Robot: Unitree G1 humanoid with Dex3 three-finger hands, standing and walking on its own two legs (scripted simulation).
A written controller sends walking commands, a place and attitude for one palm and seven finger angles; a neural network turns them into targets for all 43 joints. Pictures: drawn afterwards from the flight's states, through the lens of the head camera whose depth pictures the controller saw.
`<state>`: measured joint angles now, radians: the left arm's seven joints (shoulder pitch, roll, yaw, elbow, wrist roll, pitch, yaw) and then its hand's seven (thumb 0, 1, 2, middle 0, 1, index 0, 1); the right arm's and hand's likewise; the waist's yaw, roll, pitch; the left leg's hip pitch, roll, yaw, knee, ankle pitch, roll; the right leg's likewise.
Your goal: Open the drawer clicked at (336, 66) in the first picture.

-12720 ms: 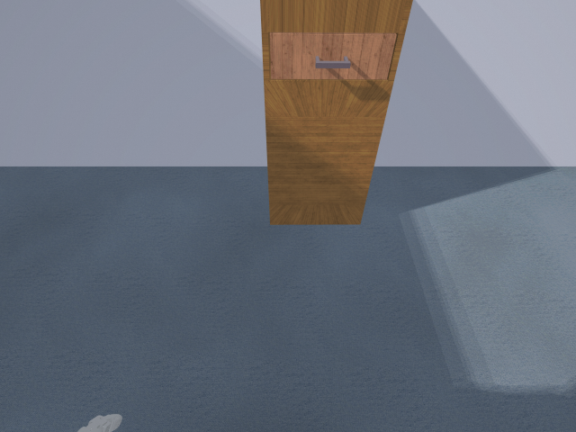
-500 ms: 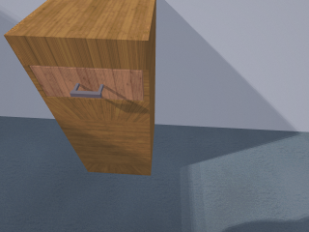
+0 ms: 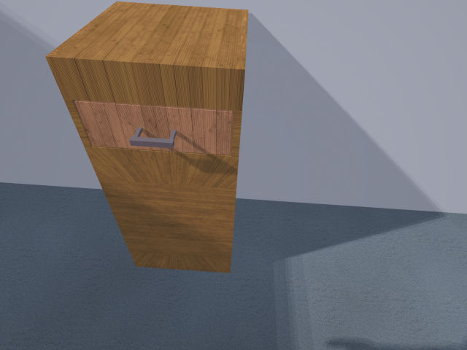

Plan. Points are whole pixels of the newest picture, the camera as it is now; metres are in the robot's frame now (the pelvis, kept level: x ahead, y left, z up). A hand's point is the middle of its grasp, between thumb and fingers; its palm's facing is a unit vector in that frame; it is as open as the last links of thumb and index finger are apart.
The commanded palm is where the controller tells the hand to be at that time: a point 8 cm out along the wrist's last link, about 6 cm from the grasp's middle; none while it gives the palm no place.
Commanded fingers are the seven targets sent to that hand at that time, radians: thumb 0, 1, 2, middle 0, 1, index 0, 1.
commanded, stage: look again from close up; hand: left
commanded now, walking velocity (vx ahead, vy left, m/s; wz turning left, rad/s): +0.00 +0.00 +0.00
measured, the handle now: (154, 137) +0.59 +0.25 +0.03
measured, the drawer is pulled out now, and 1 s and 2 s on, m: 0.00 0.00 0.00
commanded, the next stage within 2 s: shuffle to correct the standing spot in 0.12 s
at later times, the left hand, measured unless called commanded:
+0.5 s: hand out of the picture -0.01 +0.19 -0.18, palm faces +0.04 -0.98 -0.21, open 7.4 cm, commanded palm none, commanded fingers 0.00 0.90 0.90 -0.20 -0.30 -0.20 -0.30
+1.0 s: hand (126, 348) +0.17 +0.22 -0.18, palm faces +0.08 -0.96 -0.27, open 7.3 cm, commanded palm none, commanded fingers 0.00 0.90 0.90 -0.20 -0.30 -0.20 -0.30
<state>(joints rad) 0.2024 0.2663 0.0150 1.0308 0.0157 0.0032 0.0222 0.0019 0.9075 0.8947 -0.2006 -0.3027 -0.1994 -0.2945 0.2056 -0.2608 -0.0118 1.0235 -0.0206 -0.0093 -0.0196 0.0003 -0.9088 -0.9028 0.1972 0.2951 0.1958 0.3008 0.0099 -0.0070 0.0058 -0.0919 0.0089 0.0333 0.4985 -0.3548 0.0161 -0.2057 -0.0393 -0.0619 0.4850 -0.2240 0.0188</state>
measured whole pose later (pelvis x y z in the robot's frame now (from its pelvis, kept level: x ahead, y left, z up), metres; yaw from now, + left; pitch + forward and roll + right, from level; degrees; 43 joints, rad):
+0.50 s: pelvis +0.01 +0.00 +0.00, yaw +1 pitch -1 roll -1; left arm 0.34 0.19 0.00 1.07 0.03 0.01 0.01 0.00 0.91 0.89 -0.20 -0.30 -0.20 -0.29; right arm 0.33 -0.22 0.01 1.10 -0.02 0.02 0.00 0.00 -0.91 -0.90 0.20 0.30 0.20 0.30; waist 0.02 0.02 0.01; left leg -0.14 0.01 0.02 0.56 -0.40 0.03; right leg -0.24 -0.04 -0.07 0.52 -0.26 0.02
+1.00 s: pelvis +0.11 +0.02 -0.01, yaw +3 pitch -2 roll -1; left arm 0.19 0.19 0.04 0.99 0.02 -0.03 0.06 0.01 0.93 0.89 -0.20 -0.30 -0.20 -0.29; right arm 0.36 -0.11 -0.03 1.13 0.01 0.02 -0.05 0.00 -0.91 -0.90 0.20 0.30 0.20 0.30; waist -0.02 0.03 0.11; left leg -0.23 -0.02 0.03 0.96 -0.56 0.02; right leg -0.33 -0.04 -0.14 0.60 -0.24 -0.04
